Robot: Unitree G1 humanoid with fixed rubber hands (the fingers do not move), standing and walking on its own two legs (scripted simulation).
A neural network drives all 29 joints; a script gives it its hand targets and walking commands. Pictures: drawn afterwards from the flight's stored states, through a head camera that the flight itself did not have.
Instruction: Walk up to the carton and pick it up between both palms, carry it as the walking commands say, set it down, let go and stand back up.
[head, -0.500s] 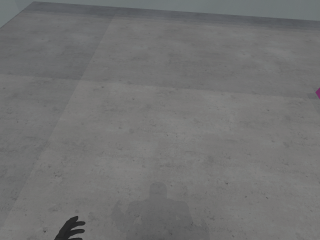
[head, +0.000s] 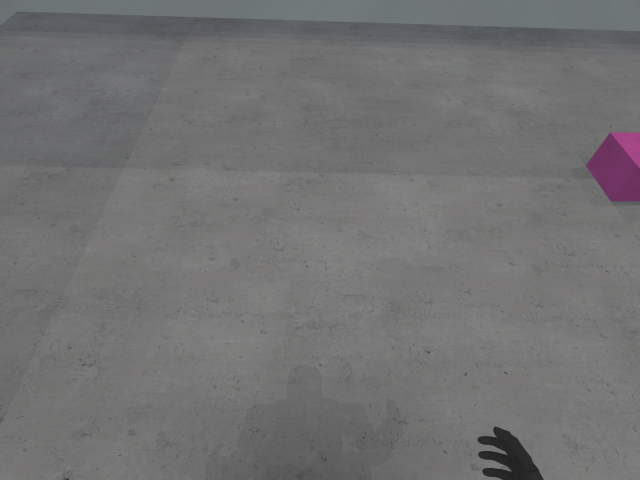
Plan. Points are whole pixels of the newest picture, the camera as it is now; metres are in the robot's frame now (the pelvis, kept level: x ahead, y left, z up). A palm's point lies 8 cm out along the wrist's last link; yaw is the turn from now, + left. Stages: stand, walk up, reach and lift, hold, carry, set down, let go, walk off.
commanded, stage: walk up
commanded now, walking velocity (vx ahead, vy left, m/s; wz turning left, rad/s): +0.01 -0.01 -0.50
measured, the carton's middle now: out of the picture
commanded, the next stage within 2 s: none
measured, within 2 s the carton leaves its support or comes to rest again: neither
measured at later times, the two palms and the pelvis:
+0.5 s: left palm (160, 454) +0.18 +0.23 -0.11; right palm out of the picture -0.03 -0.26 -0.12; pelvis -0.01 +0.02 +0.00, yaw -20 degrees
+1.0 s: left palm (173, 359) +0.32 +0.27 -0.14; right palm out of the picture +0.15 -0.25 -0.09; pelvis +0.18 +0.04 -0.01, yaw -32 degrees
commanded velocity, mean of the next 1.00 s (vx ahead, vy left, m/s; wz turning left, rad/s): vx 0.20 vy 0.10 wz -0.48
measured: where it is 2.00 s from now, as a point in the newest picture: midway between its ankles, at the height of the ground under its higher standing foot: (412, 361)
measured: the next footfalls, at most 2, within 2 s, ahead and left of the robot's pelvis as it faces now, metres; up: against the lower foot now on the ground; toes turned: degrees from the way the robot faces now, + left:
left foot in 0.04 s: +0.04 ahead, +0.11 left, +0.00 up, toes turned +1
right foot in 0.52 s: -0.06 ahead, -0.10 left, +0.00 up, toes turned -27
